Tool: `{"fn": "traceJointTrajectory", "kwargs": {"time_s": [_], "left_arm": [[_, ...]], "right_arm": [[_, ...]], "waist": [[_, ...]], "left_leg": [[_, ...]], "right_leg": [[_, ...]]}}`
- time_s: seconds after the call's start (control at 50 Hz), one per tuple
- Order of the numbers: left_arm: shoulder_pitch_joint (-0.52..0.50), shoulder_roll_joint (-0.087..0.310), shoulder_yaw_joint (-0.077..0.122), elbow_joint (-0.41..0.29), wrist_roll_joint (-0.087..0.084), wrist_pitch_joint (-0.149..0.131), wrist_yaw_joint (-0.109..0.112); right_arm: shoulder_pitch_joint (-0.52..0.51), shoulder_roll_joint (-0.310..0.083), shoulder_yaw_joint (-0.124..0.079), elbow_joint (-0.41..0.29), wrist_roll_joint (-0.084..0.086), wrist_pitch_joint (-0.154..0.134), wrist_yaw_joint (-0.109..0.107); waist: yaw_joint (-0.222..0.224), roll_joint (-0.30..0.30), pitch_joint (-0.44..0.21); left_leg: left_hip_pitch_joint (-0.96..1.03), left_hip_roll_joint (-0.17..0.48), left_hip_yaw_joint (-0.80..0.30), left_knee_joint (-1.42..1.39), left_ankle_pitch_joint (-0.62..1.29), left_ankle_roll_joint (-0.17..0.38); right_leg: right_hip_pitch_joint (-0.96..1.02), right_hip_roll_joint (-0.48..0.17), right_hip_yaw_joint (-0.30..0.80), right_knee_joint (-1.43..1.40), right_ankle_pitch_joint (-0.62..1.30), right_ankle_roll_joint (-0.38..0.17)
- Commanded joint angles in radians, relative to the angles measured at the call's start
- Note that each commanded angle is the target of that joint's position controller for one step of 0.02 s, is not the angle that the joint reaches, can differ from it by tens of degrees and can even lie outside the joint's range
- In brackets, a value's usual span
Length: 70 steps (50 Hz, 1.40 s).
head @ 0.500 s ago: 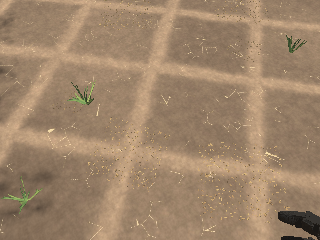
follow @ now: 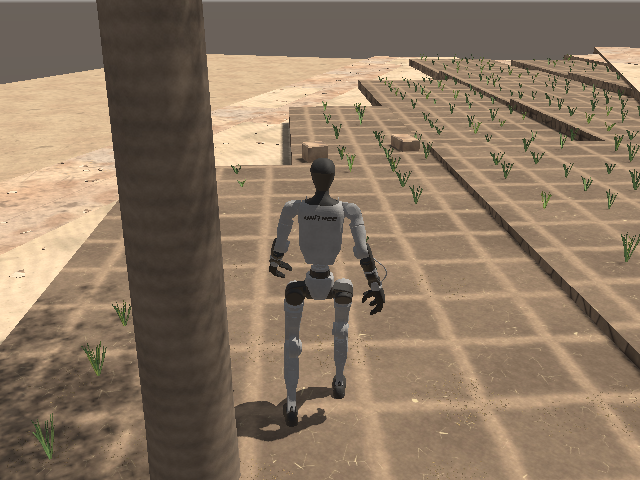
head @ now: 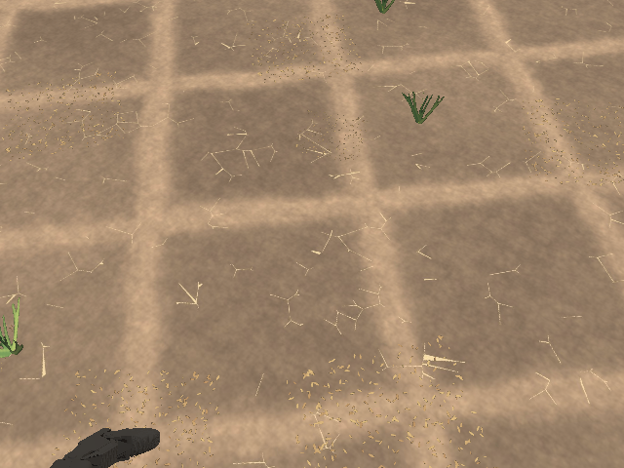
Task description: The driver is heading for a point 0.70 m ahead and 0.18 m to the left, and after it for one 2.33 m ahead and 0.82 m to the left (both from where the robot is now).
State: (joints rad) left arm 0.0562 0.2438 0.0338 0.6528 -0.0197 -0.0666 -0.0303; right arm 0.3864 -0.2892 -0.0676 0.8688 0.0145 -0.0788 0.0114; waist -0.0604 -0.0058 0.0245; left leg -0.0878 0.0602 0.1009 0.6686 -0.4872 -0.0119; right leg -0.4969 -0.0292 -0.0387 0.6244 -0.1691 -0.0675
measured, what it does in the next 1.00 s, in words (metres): walks ahead: left foot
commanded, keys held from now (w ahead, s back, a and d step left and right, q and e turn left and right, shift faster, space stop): w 0.78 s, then w+q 0.10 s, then q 0.12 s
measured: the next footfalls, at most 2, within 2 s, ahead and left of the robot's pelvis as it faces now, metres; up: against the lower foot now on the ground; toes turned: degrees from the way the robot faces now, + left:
left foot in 0.48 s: +0.48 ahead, +0.15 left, +0.00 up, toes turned +2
right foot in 1.02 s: +0.77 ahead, -0.09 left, +0.00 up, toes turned +5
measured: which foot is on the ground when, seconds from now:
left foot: up 0.00-0.46, down 0.48-1.00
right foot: down 0.00-0.50, up 0.52-1.00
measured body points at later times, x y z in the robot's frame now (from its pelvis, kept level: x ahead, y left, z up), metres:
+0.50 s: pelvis +0.29 +0.04 -0.01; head +0.32 +0.05 +0.44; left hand +0.28 +0.33 -0.14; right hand +0.50 -0.20 -0.09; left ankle +0.44 +0.15 -0.72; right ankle +0.10 -0.10 -0.71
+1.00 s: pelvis +0.56 +0.03 +0.02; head +0.59 +0.03 +0.46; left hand +0.77 +0.28 -0.07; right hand +0.56 -0.25 -0.12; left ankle +0.44 +0.15 -0.72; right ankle +0.73 -0.09 -0.70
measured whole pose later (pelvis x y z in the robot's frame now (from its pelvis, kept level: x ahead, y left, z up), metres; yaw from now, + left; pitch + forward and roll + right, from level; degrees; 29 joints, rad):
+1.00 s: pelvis +0.56 +0.03 +0.02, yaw +4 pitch +1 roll +2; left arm 0.03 0.25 0.05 0.75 0.00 -0.10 -0.02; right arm 0.38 -0.28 -0.05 0.92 0.02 -0.05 -0.01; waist -0.10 -0.03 0.03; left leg 0.00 -0.04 -0.03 0.32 -0.34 0.01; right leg -0.52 -0.05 0.05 0.48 0.07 0.00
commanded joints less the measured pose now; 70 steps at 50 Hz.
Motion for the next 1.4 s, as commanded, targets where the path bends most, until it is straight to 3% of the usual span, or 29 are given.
{"fn": "traceJointTrajectory", "kwargs": {"time_s": [0.02, 0.04, 0.06, 0.08, 0.12, 0.22, 0.3, 0.42, 0.46, 0.48, 0.5, 0.52, 0.54, 0.56, 0.58, 0.6, 0.68, 0.76, 0.9, 0.98, 1.02, 1.04, 1.06, 1.08, 1.1, 1.12, 1.16, 1.22, 1.4], "left_arm": [[0.382, 0.234, 0.077, 0.03, 0.002, 0.001, 0.009], [0.355, 0.194, 0.064, 0.041, 0.006, -0.004, 0.011], [0.29, 0.164, 0.053, 0.036, 0.008, -0.007, 0.008], [0.234, 0.132, 0.046, 0.029, 0.013, -0.009, 0.006], [0.199, 0.106, 0.041, 0.035, 0.02, -0.016, 0.004], [0.245, 0.149, 0.056, 0.082, 0.02, -0.033, 0.016], [0.305, 0.179, 0.064, 0.114, 0.007, -0.017, 0.031], [0.341, 0.197, 0.079, 0.164, -0.01, -0.003, 0.039], [0.312, 0.217, 0.084, 0.165, -0.001, 0.009, 0.044], [0.302, 0.204, 0.077, 0.162, 0.004, 0.019, 0.047], [0.375, 0.143, 0.053, 0.146, 0.027, 0.022, 0.056], [0.53, -0.008, 0.013, 0.15, 0.011, 0.004, 0.044], [0.443, 0.126, 0.038, 0.158, -0.016, -0.016, 0.044], [0.315, 0.18, 0.056, 0.122, -0.042, -0.025, 0.047], [0.26, 0.169, 0.051, 0.11, -0.032, -0.03, 0.055], [0.237, 0.149, 0.054, 0.107, -0.01, -0.032, 0.058], [0.27, 0.097, 0.054, 0.126, 0.001, -0.001, 0.046], [0.141, 0.084, 0.051, 0.088, 0.012, 0.011, 0.041], [-0.078, 0.073, 0.04, 0.034, 0.009, -0.026, 0.016], [-0.023, 0.129, 0.057, 0.043, 0.021, -0.049, 0.008], [0.167, 0.196, 0.083, 0.094, 0.038, -0.056, 0.023], [0.278, 0.272, 0.095, 0.095, 0.061, -0.051, 0.035], [0.268, 0.269, 0.086, 0.081, 0.054, -0.031, 0.032], [0.229, 0.21, 0.073, 0.059, 0.039, -0.013, 0.028], [0.176, 0.159, 0.058, 0.052, 0.03, -0.003, 0.034], [0.119, 0.138, 0.049, 0.06, 0.027, 0.004, 0.037], [0.035, 0.136, 0.047, 0.068, 0.046, 0.008, 0.038], [-0.005, 0.149, 0.054, 0.082, 0.052, 0.0, 0.049], [-0.003, 0.221, 0.078, 0.122, 0.013, 0.048, 0.059]], "right_arm": [[-0.022, -0.12, -0.001, -0.095, 0.024, -0.056, 0.006], [-0.119, -0.115, -0.003, -0.129, 0.042, -0.063, 0.002], [-0.14, -0.097, 0.004, -0.13, 0.026, -0.06, -0.006], [-0.139, -0.092, 0.001, -0.126, 0.005, -0.054, -0.009], [-0.099, -0.064, 0.002, -0.115, -0.001, -0.028, -0.003], [-0.21, -0.039, 0.007, -0.154, -0.01, -0.01, -0.007], [-0.358, -0.011, 0.025, -0.177, -0.003, -0.022, 0.029], [-0.393, -0.071, 0.011, -0.182, -0.003, -0.023, 0.05], [-0.285, -0.11, -0.008, -0.152, -0.002, -0.021, 0.042], [-0.129, -0.148, -0.03, -0.103, -0.005, -0.017, 0.034], [0.012, -0.241, -0.052, -0.081, -0.009, -0.012, 0.03], [0.065, -0.301, -0.062, -0.046, -0.014, -0.011, 0.045], [0.035, -0.178, -0.029, -0.063, 0.0, -0.021, 0.049], [-0.043, -0.144, -0.017, -0.07, -0.001, -0.028, 0.046], [-0.109, -0.131, -0.01, -0.08, -0.007, -0.028, 0.041], [-0.145, -0.115, -0.007, -0.077, -0.015, -0.029, 0.035], [-0.14, -0.098, -0.001, -0.06, -0.025, -0.031, 0.025], [-0.105, -0.13, -0.007, -0.039, -0.017, -0.018, 0.006], [-0.019, -0.155, -0.016, 0.008, 0.002, -0.001, -0.014], [-0.034, -0.17, -0.03, 0.006, 0.006, 0.025, -0.031], [-0.07, -0.128, -0.02, -0.024, 0.004, 0.029, -0.033], [-0.035, -0.043, 0.005, -0.061, -0.025, 0.027, -0.031], [0.136, -0.005, 0.02, -0.049, -0.005, 0.023, -0.03], [0.125, -0.115, -0.008, -0.036, 0.017, 0.03, -0.031], [0.018, -0.145, -0.021, -0.061, 0.024, 0.044, -0.035], [-0.03, -0.132, -0.024, -0.07, 0.018, 0.064, -0.041], [-0.021, -0.107, -0.032, -0.08, 0.007, 0.109, -0.051], [-0.036, -0.077, -0.034, -0.114, 0.002, 0.13, -0.054], [-0.18, -0.095, -0.04, -0.212, -0.003, 0.143, -0.003]], "waist": [[0.179, -0.183, -0.286], [0.174, -0.144, -0.169], [0.135, -0.065, -0.114], [0.098, -0.061, -0.068], [0.043, -0.093, -0.054], [0.053, -0.033, 0.012], [0.11, -0.056, 0.073], [0.102, -0.063, 0.088], [0.031, -0.094, 0.011], [-0.048, -0.078, -0.087], [-0.07, 0.083, -0.249], [0.014, 0.424, -0.399], [-0.026, 0.264, -0.375], [-0.024, 0.178, -0.216], [0.0, 0.075, -0.143], [0.022, 0.063, -0.092], [0.065, 0.088, -0.072], [0.039, 0.062, 0.01], [-0.023, 0.064, 0.071], [0.03, 0.111, 0.005], [0.121, 0.075, -0.131], [0.133, -0.117, -0.301], [0.074, -0.348, -0.463], [0.092, -0.238, -0.445], [0.095, -0.16, -0.311], [0.077, -0.103, -0.214], [0.029, -0.14, -0.124], [0.014, -0.139, -0.098], [0.051, -0.112, -0.105]], "left_leg": [[-0.716, -0.037, -0.16, 0.624, -0.089, 0.028], [-0.759, 0.0, -0.157, 0.65, 0.002, 0.04], [-0.73, 0.046, -0.148, 0.612, 0.097, 0.041], [-0.681, 0.073, -0.155, 0.553, 0.166, 0.037], [-0.582, 0.095, -0.167, 0.496, 0.22, 0.029], [-0.659, 0.094, -0.161, 0.248, 0.444, -0.007], [-0.558, 0.038, -0.097, -0.026, 0.635, -0.007], [-0.53, 0.018, -0.121, -0.162, 0.533, 0.058], [-0.378, -0.032, -0.075, -0.154, 0.446, 0.092], [-0.18, -0.064, -0.05, -0.143, 0.444, 0.12], [0.128, 0.11, -0.251, -0.1, 0.489, 0.195], [0.419, 0.306, -0.777, -0.311, 0.129, 0.358], [0.399, 0.303, -0.86, -0.426, -0.019, 0.311], [0.281, 0.278, -0.707, -0.42, 0.058, 0.259], [0.159, 0.241, -0.58, -0.417, 0.199, 0.234], [0.062, 0.207, -0.486, -0.424, 0.331, 0.229], [-0.037, 0.176, -0.352, -0.493, 0.478, 0.266], [-0.04, 0.173, -0.295, -0.57, 0.4, 0.271], [-0.038, 0.133, -0.226, -0.514, 0.473, 0.218], [0.032, 0.136, -0.276, -0.322, 0.675, 0.157], [-0.052, 0.032, -0.239, -0.065, 0.68, 0.087], [-0.283, -0.073, -0.18, 0.262, 0.256, 0.028], [-0.496, -0.146, -0.19, 0.532, -0.272, -0.007], [-0.532, -0.085, -0.248, 0.627, -0.204, -0.015], [-0.595, -0.045, -0.2, 0.64, -0.136, -0.02], [-0.589, -0.009, -0.177, 0.606, -0.077, -0.031], [-0.467, 0.024, -0.155, 0.554, 0.012, -0.046], [-0.425, 0.028, -0.13, 0.451, 0.094, -0.049], [-0.302, 0.017, -0.058, 0.071, 0.172, 0.006]], "right_leg": [[0.812, -0.338, 0.745, -0.331, -0.314, -0.25], [0.704, -0.319, 0.626, -0.352, -0.252, -0.209], [0.584, -0.29, 0.519, -0.358, -0.147, -0.188], [0.474, -0.251, 0.429, -0.386, -0.071, -0.176], [0.368, -0.214, 0.331, -0.444, 0.016, -0.174], [0.38, -0.187, 0.185, -0.5, 0.185, -0.184], [0.368, -0.151, 0.094, -0.527, 0.111, -0.148], [0.569, -0.23, 0.092, -0.443, 0.201, -0.1], [0.602, -0.217, 0.077, -0.286, 0.505, -0.071], [0.556, -0.167, 0.039, -0.079, 0.628, -0.043], [0.354, -0.109, 0.002, 0.262, 0.376, -0.004], [0.0, 0.103, 0.058, 0.607, -0.364, 0.058], [-0.098, 0.067, 0.19, 0.699, -0.407, 0.033], [-0.169, 0.018, 0.16, 0.711, -0.327, 0.014], [-0.147, -0.033, 0.138, 0.664, -0.241, 0.008], [-0.118, -0.069, 0.136, 0.596, -0.177, 0.01], [-0.056, -0.107, 0.116, 0.488, -0.111, 0.044], [-0.184, -0.122, 0.101, 0.288, 0.067, 0.087], [-0.09, -0.044, 0.069, -0.064, 0.268, 0.097], [0.043, 0.001, 0.085, -0.157, 0.228, 0.061], [0.351, -0.036, 0.083, -0.196, 0.422, 0.008], [0.674, -0.27, 0.274, -0.093, 0.788, -0.068], [0.86, -0.473, 0.545, -0.111, 0.836, -0.213], [0.757, -0.424, 0.537, -0.184, 0.582, -0.202], [0.646, -0.374, 0.415, -0.216, 0.411, -0.165], [0.504, -0.326, 0.329, -0.258, 0.329, -0.147], [0.262, -0.272, 0.206, -0.345, 0.206, -0.143], [0.194, -0.273, 0.103, -0.402, 0.195, -0.168], [0.316, -0.328, -0.01, -0.352, 0.146, -0.132]]}}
